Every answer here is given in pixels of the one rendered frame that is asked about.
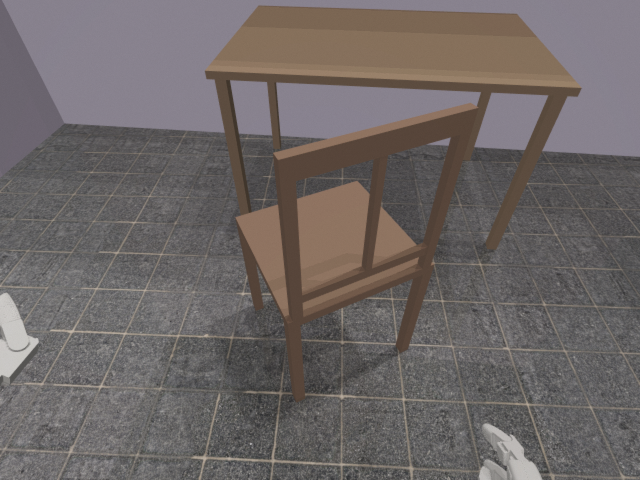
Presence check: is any table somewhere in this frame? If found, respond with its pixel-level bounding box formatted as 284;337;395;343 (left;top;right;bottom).
205;5;582;250

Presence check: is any chair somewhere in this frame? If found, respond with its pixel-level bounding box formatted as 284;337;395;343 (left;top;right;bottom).
235;103;479;403

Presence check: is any left robot hand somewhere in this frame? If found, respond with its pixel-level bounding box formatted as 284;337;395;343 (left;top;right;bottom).
0;293;39;386

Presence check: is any right robot hand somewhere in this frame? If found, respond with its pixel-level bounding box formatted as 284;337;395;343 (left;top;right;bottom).
478;423;543;480

